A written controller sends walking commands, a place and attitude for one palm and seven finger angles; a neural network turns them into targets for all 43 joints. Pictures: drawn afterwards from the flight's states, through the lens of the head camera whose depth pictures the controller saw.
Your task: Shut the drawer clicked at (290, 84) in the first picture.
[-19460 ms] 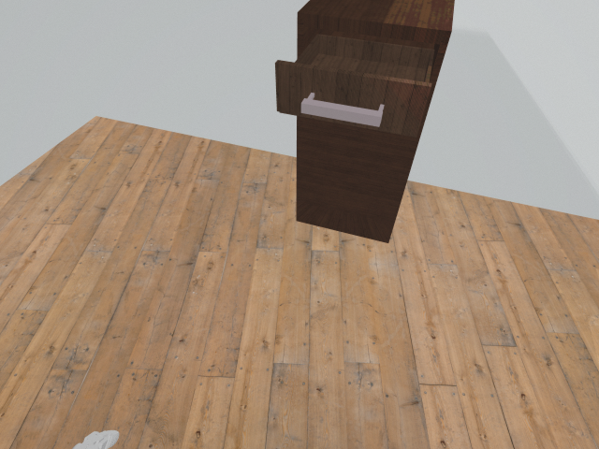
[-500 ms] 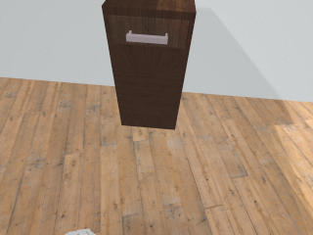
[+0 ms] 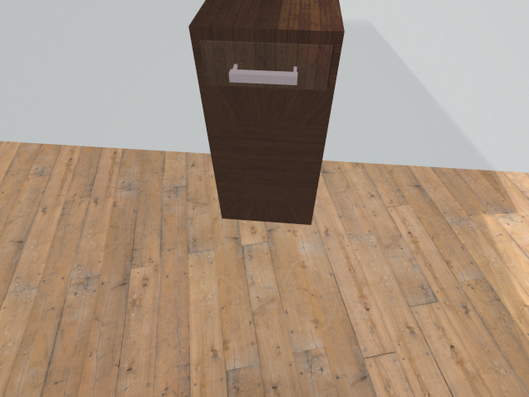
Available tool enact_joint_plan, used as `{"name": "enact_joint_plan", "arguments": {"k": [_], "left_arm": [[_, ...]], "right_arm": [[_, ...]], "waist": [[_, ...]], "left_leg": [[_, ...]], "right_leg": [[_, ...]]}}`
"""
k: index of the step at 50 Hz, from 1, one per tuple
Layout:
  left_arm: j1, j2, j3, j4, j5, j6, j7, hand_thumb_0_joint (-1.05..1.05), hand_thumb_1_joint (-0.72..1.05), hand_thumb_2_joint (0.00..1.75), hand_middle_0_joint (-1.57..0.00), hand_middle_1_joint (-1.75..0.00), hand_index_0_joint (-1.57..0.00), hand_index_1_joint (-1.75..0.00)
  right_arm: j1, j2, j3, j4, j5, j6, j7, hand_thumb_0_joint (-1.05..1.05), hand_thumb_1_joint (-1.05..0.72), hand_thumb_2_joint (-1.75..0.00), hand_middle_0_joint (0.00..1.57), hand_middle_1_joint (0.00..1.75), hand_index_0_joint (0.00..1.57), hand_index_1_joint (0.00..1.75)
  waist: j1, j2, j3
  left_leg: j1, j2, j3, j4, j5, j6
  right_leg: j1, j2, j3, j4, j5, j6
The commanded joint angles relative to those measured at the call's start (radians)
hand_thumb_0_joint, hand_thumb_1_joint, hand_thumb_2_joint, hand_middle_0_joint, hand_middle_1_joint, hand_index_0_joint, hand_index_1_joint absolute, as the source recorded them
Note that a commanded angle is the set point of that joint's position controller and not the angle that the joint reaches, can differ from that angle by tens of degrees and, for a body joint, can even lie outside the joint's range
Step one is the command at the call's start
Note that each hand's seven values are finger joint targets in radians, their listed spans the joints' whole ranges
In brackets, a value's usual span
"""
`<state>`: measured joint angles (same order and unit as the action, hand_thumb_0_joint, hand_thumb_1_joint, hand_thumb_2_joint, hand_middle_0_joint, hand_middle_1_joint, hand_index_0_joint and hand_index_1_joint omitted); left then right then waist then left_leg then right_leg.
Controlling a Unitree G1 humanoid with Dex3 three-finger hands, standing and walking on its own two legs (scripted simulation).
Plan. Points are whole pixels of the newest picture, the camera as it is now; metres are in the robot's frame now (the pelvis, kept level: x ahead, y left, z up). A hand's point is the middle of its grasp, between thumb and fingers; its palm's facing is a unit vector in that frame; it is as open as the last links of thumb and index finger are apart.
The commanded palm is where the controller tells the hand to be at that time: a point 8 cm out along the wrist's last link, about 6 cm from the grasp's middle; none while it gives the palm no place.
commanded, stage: let the arm hang, fingers relaxed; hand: left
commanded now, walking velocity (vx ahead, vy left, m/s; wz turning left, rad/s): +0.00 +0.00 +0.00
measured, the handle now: (264, 72) +0.96 +0.06 +0.01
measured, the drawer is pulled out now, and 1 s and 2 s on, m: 0.00 0.00 0.00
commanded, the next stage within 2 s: look to check the result in 0.34 s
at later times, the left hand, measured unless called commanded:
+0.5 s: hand out of the picture +0.02 +0.17 -0.17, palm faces +0.02 -0.98 -0.20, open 7.4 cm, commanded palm none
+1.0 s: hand out of the picture +0.04 +0.16 -0.17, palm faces +0.01 -0.98 -0.22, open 7.4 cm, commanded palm none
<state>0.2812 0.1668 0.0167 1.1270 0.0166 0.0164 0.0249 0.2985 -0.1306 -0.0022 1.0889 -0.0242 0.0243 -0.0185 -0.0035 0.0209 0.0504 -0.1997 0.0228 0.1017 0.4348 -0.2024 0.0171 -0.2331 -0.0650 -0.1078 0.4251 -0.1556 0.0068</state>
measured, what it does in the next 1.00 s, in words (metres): stands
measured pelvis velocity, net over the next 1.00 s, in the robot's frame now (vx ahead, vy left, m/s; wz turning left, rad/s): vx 0.02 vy -0.02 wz -0.01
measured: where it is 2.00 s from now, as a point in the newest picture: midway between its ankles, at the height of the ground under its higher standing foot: outside the picture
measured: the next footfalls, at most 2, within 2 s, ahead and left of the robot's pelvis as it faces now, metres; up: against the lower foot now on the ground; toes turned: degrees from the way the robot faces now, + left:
none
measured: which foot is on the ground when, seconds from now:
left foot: down 0.00-1.00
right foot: down 0.00-1.00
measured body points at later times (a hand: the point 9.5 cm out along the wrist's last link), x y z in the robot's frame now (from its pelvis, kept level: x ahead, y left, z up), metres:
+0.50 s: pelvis +0.01 -0.01 +0.00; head +0.03 -0.01 +0.45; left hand +0.02 +0.22 -0.16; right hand -0.01 -0.21 -0.17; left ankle +0.02 +0.11 -0.74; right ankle +0.05 -0.13 -0.74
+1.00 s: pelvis +0.02 -0.02 +0.00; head +0.04 -0.02 +0.45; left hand +0.04 +0.22 -0.15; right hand +0.02 -0.24 -0.16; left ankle +0.02 +0.11 -0.74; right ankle +0.05 -0.13 -0.74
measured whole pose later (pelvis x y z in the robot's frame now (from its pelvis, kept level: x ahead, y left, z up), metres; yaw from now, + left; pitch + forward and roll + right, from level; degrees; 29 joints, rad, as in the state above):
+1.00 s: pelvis +0.02 -0.02 +0.00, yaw -1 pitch -2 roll +0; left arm 0.22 0.16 0.03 1.15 0.01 -0.01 0.03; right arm 0.25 -0.15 -0.01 1.14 -0.02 0.01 -0.03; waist -0.02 0.01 0.06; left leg -0.14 0.05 0.10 0.39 -0.21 -0.01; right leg -0.18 -0.04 -0.11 0.40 -0.18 -0.01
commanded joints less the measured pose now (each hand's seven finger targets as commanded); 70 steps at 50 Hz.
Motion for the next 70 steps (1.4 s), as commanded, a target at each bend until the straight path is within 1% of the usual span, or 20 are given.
{"name": "enact_joint_plan", "arguments": {"k": [1, 3, 4, 10, 15, 18, 28, 31, 34, 36, 39, 42, 44, 45, 56, 59, 62, 64, 67, 70], "left_arm": [[0.035, 0.092, 0.019, -0.018, -0.002, -0.021, 0.008, 0.0, 0.9, 0.9, -0.2, -0.3, -0.2, -0.3], [0.039, 0.086, 0.021, -0.011, -0.001, -0.021, 0.008, 0.0, 0.9, 0.9, -0.2, -0.3, -0.2, -0.3], [0.038, 0.085, 0.022, -0.011, -0.001, -0.022, 0.009, 0.0, 0.9, 0.9, -0.2, -0.3, -0.2, -0.3], [0.035, 0.069, 0.023, -0.001, -0.002, -0.024, 0.011, 0.0, 0.9, 0.9, -0.2, -0.3, -0.2, -0.3], [0.028, 0.069, 0.024, -0.001, -0.002, -0.027, 0.012, 0.0, 0.9, 0.9, -0.2, -0.3, -0.2, -0.3], [0.028, 0.07, 0.025, -0.001, -0.002, -0.028, 0.013, 0.0, 0.9, 0.9, -0.2, -0.3, -0.2, -0.3], [0.016, 0.078, 0.026, 0.0, -0.002, -0.03, 0.014, 0.0, 0.9, 0.9, -0.2, -0.3, -0.2, -0.3], [0.012, 0.078, 0.028, 0.001, -0.003, -0.032, 0.013, 0.0, 0.9, 0.9, -0.2, -0.3, -0.2, -0.3], [0.01, 0.086, 0.028, 0.002, -0.003, -0.036, 0.012, 0.0, 0.9, 0.9, -0.2, -0.3, -0.2, -0.3], [0.005, 0.085, 0.027, 0.003, -0.004, -0.036, 0.012, 0.0, 0.9, 0.9, -0.2, -0.3, -0.2, -0.3], [-0.004, 0.091, 0.029, 0.002, -0.003, -0.036, 0.012, 0.0, 0.9, 0.9, -0.2, -0.3, -0.2, -0.3], [-0.007, 0.106, 0.03, 0.0, -0.002, -0.04, 0.011, 0.0, 0.9, 0.9, -0.2, -0.3, -0.2, -0.3], [-0.015, 0.103, 0.03, 0.001, -0.004, -0.039, 0.011, 0.0, 0.9, 0.9, -0.2, -0.3, -0.2, -0.3], [-0.014, 0.107, 0.03, 0.002, -0.003, -0.04, 0.01, 0.0, 0.9, 0.9, -0.2, -0.3, -0.2, -0.3], [-0.05, 0.144, 0.034, -0.004, -0.004, -0.044, 0.006, 0.0, 0.9, 0.9, -0.2, -0.3, -0.2, -0.3], [-0.059, 0.156, 0.037, -0.007, -0.004, -0.046, 0.005, 0.0, 0.9, 0.9, -0.2, -0.3, -0.2, -0.3], [-0.068, 0.173, 0.037, -0.011, -0.004, -0.046, 0.004, 0.0, 0.9, 0.9, -0.2, -0.3, -0.2, -0.3], [-0.081, 0.178, 0.039, -0.012, -0.003, -0.046, 0.003, 0.0, 0.9, 0.9, -0.2, -0.3, -0.2, -0.3], [-0.089, 0.198, 0.043, -0.016, -0.003, -0.049, 0.002, 0.0, 0.9, 0.9, -0.2, -0.3, -0.2, -0.3], [-0.099, 0.206, 0.044, -0.016, -0.004, -0.052, 0.001, 0.0, 0.9, 0.9, -0.2, -0.3, -0.2, -0.3]], "right_arm": [[0.075, -0.09, -0.024, -0.009, 0.002, -0.019, -0.008, 0.0, -0.9, -0.9, 0.2, 0.3, 0.2, 0.3], [0.074, -0.082, -0.026, -0.007, 0.002, -0.019, -0.009, 0.0, -0.9, -0.9, 0.2, 0.3, 0.2, 0.3], [0.079, -0.078, -0.025, -0.003, 0.002, -0.021, -0.009, 0.0, -0.9, -0.9, 0.2, 0.3, 0.2, 0.3], [0.08, -0.066, -0.025, 0.009, 0.002, -0.024, -0.013, 0.0, -0.9, -0.9, 0.2, 0.3, 0.2, 0.3], [0.088, -0.066, -0.028, 0.014, 0.004, -0.025, -0.015, 0.0, -0.9, -0.9, 0.2, 0.3, 0.2, 0.3], [0.088, -0.067, -0.028, 0.017, 0.004, -0.026, -0.015, 0.0, -0.9, -0.9, 0.2, 0.3, 0.2, 0.3], [0.077, -0.071, -0.03, 0.024, 0.004, -0.021, -0.014, 0.0, -0.9, -0.9, 0.2, 0.3, 0.2, 0.3], [0.072, -0.08, -0.03, 0.025, 0.003, -0.025, -0.015, 0.0, -0.9, -0.9, 0.2, 0.3, 0.2, 0.3], [0.064, -0.085, -0.03, 0.025, 0.005, -0.029, -0.016, 0.0, -0.9, -0.9, 0.2, 0.3, 0.2, 0.3], [0.055, -0.089, -0.03, 0.026, 0.004, -0.027, -0.016, 0.0, -0.9, -0.9, 0.2, 0.3, 0.2, 0.3], [0.048, -0.095, -0.031, 0.028, 0.004, -0.028, -0.016, 0.0, -0.9, -0.9, 0.2, 0.3, 0.2, 0.3], [0.043, -0.113, -0.034, 0.023, 0.006, -0.03, -0.016, 0.0, -0.9, -0.9, 0.2, 0.3, 0.2, 0.3], [0.035, -0.108, -0.031, 0.028, 0.004, -0.029, -0.016, 0.0, -0.9, -0.9, 0.2, 0.3, 0.2, 0.3], [0.032, -0.114, -0.032, 0.026, 0.004, -0.03, -0.016, 0.0, -0.9, -0.9, 0.2, 0.3, 0.2, 0.3], [0.002, -0.151, -0.034, 0.026, 0.003, -0.031, -0.014, 0.0, -0.9, -0.9, 0.2, 0.3, 0.2, 0.3], [-0.007, -0.162, -0.035, 0.025, 0.003, -0.031, -0.013, 0.0, -0.9, -0.9, 0.2, 0.3, 0.2, 0.3], [-0.022, -0.182, -0.038, 0.019, 0.004, -0.03, -0.012, 0.0, -0.9, -0.9, 0.2, 0.3, 0.2, 0.3], [-0.021, -0.182, -0.038, 0.022, 0.002, -0.03, -0.011, 0.0, -0.9, -0.9, 0.2, 0.3, 0.2, 0.3], [-0.029, -0.204, -0.041, 0.017, 0.003, -0.031, -0.009, 0.0, -0.9, -0.9, 0.2, 0.3, 0.2, 0.3], [-0.043, -0.211, -0.04, 0.019, 0.002, -0.036, -0.009, 0.0, -0.9, -0.9, 0.2, 0.3, 0.2, 0.3]], "waist": [[-0.001, -0.013, 0.046], [0.0, -0.001, 0.047], [0.0, -0.015, 0.04], [-0.001, 0.029, 0.039], [-0.004, -0.009, 0.025], [-0.005, -0.008, 0.021], [-0.008, -0.023, 0.042], [-0.009, -0.001, 0.021], [-0.007, -0.008, 0.002], [-0.008, -0.018, 0.018], [-0.008, -0.006, 0.028], [-0.008, -0.012, 0.008], [-0.008, -0.019, 0.016], [-0.007, -0.005, 0.015], [-0.009, -0.005, 0.008], [-0.008, -0.023, 0.007], [-0.007, -0.006, 0.009], [-0.009, -0.022, 0.011], [-0.009, -0.03, -0.004], [-0.008, -0.016, -0.031]], "left_leg": [[-0.065, 0.091, -0.107, -0.149, -0.113, 0.01], [-0.061, 0.089, -0.104, -0.147, -0.111, 0.009], [-0.056, 0.088, -0.102, -0.143, -0.093, 0.009], [-0.05, 0.089, -0.098, -0.143, -0.068, 0.006], [-0.028, 0.091, -0.091, -0.131, -0.034, 0.005], [-0.015, 0.095, -0.087, -0.127, -0.005, 0.006], [-0.008, 0.09, -0.079, -0.122, -0.024, 0.001], [0.006, 0.093, -0.079, -0.123, 0.001, 0.001], [0.019, 0.096, -0.081, -0.118, 0.036, 0.0], [0.02, 0.096, -0.081, -0.12, 0.027, -0.001], [0.02, 0.099, -0.079, -0.125, 0.037, -0.002], [0.034, 0.102, -0.079, -0.121, 0.065, -0.002], [0.03, 0.102, -0.081, -0.128, 0.051, -0.003], [0.033, 0.1, -0.079, -0.128, 0.052, -0.004], [0.044, 0.105, -0.081, -0.139, 0.056, -0.008], [0.046, 0.105, -0.085, -0.142, 0.054, -0.007], [0.051, 0.105, -0.083, -0.141, 0.042, -0.007], [0.045, 0.105, -0.084, -0.146, 0.031, -0.007], [0.055, 0.105, -0.086, -0.144, 0.036, -0.006], [0.068, 0.111, -0.091, -0.146, 0.074, -0.005]], "right_leg": [[-0.008, -0.049, 0.076, -0.094, -0.124, -0.033], [-0.011, -0.049, 0.074, -0.092, -0.123, -0.031], [-0.003, -0.05, 0.076, -0.091, -0.108, -0.031], [0.007, -0.048, 0.079, -0.083, -0.074, -0.033], [0.014, -0.05, 0.08, -0.085, -0.058, -0.033], [0.014, -0.053, 0.077, -0.085, -0.044, -0.033], [0.0, -0.055, 0.089, -0.109, -0.08, -0.035], [0.015, -0.054, 0.09, -0.105, -0.052, -0.037], [0.033, -0.058, 0.089, -0.103, -0.017, -0.037], [0.022, -0.056, 0.092, -0.109, -0.025, -0.038], [0.023, -0.057, 0.088, -0.112, -0.016, -0.038], [0.038, -0.057, 0.088, -0.11, 0.014, -0.04], [0.039, -0.058, 0.092, -0.116, 0.0, -0.04], [0.04, -0.061, 0.092, -0.12, 0.002, -0.04], [0.057, -0.063, 0.097, -0.137, 0.012, -0.044], [0.057, -0.064, 0.099, -0.144, 0.004, -0.045], [0.051, -0.063, 0.104, -0.153, -0.015, -0.047], [0.055, -0.065, 0.104, -0.16, -0.03, -0.046], [0.058, -0.066, 0.111, -0.166, -0.034, -0.049], [0.082, -0.069, 0.107, -0.154, 0.027, -0.051]]}}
